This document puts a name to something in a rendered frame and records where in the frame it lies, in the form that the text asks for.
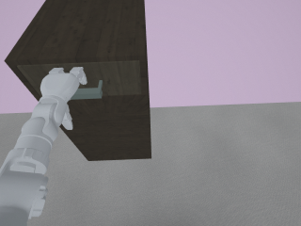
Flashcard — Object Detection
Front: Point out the robot left forearm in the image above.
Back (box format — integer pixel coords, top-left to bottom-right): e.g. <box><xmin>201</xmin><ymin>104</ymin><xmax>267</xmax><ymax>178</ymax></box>
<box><xmin>0</xmin><ymin>95</ymin><xmax>68</xmax><ymax>177</ymax></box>

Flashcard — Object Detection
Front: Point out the robot left hand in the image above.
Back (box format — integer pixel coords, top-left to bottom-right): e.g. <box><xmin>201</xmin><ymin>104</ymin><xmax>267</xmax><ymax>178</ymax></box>
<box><xmin>40</xmin><ymin>67</ymin><xmax>87</xmax><ymax>130</ymax></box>

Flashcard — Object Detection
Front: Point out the drawer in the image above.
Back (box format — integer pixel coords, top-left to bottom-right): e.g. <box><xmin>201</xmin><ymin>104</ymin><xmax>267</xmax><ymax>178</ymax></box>
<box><xmin>17</xmin><ymin>60</ymin><xmax>142</xmax><ymax>97</ymax></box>

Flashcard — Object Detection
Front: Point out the robot left upper arm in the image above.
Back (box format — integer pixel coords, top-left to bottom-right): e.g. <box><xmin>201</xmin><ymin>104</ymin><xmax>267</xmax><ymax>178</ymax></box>
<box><xmin>0</xmin><ymin>170</ymin><xmax>49</xmax><ymax>226</ymax></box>

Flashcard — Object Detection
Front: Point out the handle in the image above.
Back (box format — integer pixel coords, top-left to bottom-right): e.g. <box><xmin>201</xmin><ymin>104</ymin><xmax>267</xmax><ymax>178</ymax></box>
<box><xmin>71</xmin><ymin>80</ymin><xmax>103</xmax><ymax>100</ymax></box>

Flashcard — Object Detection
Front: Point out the cabinet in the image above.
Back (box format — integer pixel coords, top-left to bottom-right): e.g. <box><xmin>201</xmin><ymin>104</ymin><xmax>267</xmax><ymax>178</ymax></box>
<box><xmin>4</xmin><ymin>0</ymin><xmax>151</xmax><ymax>161</ymax></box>

